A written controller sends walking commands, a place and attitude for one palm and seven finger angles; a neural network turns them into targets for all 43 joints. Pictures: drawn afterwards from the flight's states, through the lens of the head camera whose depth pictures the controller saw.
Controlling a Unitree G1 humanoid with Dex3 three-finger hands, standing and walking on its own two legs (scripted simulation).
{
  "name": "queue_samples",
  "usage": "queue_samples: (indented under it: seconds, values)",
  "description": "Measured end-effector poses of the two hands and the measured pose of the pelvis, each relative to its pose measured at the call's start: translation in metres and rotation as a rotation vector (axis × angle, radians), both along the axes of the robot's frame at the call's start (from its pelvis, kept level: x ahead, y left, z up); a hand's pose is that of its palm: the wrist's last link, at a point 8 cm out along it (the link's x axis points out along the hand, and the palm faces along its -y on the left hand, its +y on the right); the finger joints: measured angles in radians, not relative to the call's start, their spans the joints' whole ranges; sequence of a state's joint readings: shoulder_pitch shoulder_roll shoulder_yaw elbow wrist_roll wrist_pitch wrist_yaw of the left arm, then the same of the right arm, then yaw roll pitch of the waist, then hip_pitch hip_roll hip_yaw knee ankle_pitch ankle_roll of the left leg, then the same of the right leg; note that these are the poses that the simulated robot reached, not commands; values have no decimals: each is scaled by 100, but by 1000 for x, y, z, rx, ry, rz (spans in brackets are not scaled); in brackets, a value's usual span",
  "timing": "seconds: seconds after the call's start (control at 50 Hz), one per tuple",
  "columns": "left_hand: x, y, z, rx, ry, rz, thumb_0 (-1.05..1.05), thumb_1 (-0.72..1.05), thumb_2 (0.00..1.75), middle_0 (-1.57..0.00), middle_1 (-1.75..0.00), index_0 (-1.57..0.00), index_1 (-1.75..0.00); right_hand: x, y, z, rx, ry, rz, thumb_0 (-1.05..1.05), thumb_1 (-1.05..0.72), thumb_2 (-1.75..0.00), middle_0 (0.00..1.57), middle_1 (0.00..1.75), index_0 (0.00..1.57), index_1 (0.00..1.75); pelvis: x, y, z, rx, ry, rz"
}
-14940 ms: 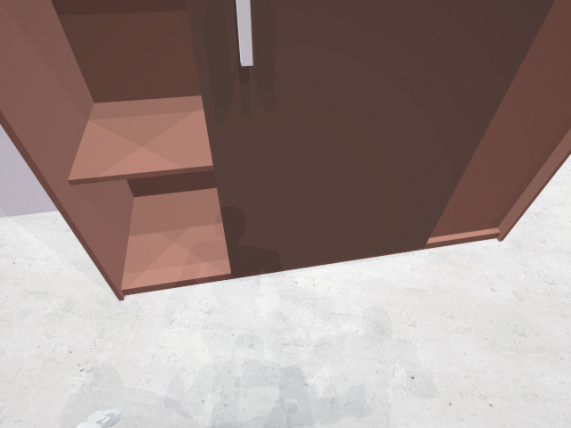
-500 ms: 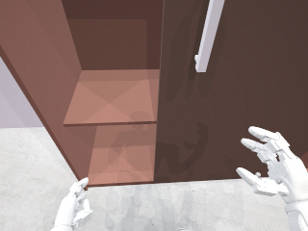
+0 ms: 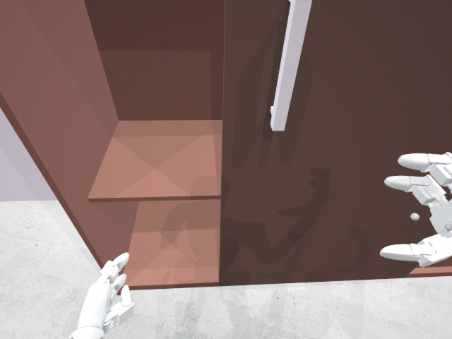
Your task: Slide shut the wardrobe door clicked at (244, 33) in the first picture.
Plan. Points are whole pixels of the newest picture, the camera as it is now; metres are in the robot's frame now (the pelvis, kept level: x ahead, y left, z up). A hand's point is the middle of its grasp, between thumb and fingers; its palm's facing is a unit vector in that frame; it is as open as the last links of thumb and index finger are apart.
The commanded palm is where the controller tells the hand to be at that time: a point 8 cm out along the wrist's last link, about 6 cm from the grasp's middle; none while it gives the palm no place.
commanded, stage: raise the hand with hooked fingers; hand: right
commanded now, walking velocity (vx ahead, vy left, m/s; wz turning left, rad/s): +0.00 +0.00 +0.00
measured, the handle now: (284, 67) +0.49 -0.09 +0.28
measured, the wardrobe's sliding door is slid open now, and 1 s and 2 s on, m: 0.42 0.42 0.42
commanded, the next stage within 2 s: move the hooked fingers beside the handle in 0.92 s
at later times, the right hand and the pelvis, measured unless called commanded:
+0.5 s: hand out of the picture +0.26 -0.29 +0.31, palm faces +0.13 +0.97 -0.20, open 14.0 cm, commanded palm +0.22 -0.31 +0.28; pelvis -0.01 +0.01 +0.01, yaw -1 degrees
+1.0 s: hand (430, 163) +0.28 -0.26 +0.25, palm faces +0.04 +0.98 -0.20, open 14.0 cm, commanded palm +0.23 -0.30 +0.28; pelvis -0.01 +0.02 +0.00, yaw -1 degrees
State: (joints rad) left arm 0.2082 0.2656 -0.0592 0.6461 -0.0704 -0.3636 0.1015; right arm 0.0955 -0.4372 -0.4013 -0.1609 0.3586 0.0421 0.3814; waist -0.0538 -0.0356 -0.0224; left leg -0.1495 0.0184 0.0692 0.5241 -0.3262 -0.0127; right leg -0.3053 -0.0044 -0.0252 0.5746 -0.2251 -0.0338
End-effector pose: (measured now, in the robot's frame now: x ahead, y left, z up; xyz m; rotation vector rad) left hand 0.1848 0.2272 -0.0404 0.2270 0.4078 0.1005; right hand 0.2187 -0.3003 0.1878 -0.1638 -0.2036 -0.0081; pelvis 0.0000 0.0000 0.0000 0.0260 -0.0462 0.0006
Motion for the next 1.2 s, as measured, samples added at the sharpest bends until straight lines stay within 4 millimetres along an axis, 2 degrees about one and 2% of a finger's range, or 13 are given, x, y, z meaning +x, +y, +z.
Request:
queue_samples:
  seconds: [0.1, 0.28, 0.36, 0.46, 0.5, 0.56, 0.66, 0.74, 0.84, 0.92, 1.02, 1.1, 1.2]
  values:
    - [16, -22, 6, -45, -26, -57, 2, 90, 90, -20, -30, -20, -30, 1, -19, 42, -8, -81, -33, 0, 39, -35, 30, 113, 30, 112, -2, -1, 3, -2, -19, -6]
    - [10, -30, -5, -75, 53, -92, 2, 90, 90, -20, -30, -20, -30, 11, -18, 46, -10, 77, -22, -1, 48, -31, 30, 119, 30, 118, -12, 2, 6, -6, -27, -16]
    - [4, -23, -7, -66, 71, -84, 2, 90, 90, -20, -30, -20, -30, 4, -13, 82, -57, -35, 0, -1, 49, -30, 31, 120, 31, 119, -10, 6, 7, -8, -38, -14]
    - [-2, -8, -11, -65, 87, -63, 2, 90, 90, -20, -30, -20, -30, 3, -31, 125, -62, -120, -68, -1, 50, -30, 31, 120, 31, 119, -10, 12, 7, -9, -43, -19]
    - [-5, 0, -13, -65, 100, -51, 2, 90, 90, -20, -30, -20, -30, 10, -38, 125, -46, -82, -96, -1, 50, -30, 31, 120, 31, 120, -12, 15, 6, -9, -37, -22]
    - [-10, 13, -18, -65, 120, -29, 2, 90, 90, -20, -30, -20, -30, 22, -36, 102, -31, 42, -94, -1, 50, -30, 30, 120, 30, 120, -15, 17, 6, -10, -26, -21]
    - [-14, 28, -19, -52, 126, 8, 2, 90, 90, -20, -30, -20, -30, 28, 0, 61, -15, 146, 29, -1, 50, -30, 30, 120, 30, 120, -14, 18, 5, -13, -25, -5]
    - [-10, 31, -9, -36, 80, 17, 2, 90, 90, -20, -30, -20, -29, 17, 16, 85, -44, -31, 67, -1, 50, -30, 31, 120, 31, 120, -5, 22, 5, -15, -40, 4]
    - [-1, 28, -7, -51, 54, -1, 2, 90, 90, -20, -30, -20, -29, 14, -13, 122, -21, -149, -61, -1, 50, -30, 31, 120, 31, 120, -1, 26, 5, -13, -46, -6]
    - [4, 26, -13, -65, 81, -19, 2, 90, 90, -20, -30, -20, -30, 28, -28, 103, -15, 10, -128, -1, 50, -30, 31, 120, 31, 120, -5, 27, 4, -12, -27, -17]
    - [8, 22, -19, -69, 110, -25, 2, 90, 90, -20, -30, -20, -30, 39, 0, 63, -33, 152, -10, -1, 50, -30, 30, 120, 30, 120, -4, 23, 4, -15, -13, -10]
    - [14, 16, -12, -66, 79, -25, 2, 90, 90, -20, -30, -20, -30, 31, 18, 82, -48, 2, 84, -1, 50, -30, 31, 120, 30, 120, 6, 22, 5, -18, -20, -1]
    - [22, 9, -6, -75, 49, -40, 2, 90, 90, -20, -30, -20, -30, 30, -10, 119, -15, -141, -23, -1, 50, -30, 31, 120, 31, 120, 12, 22, 5, -17, -29, -7]
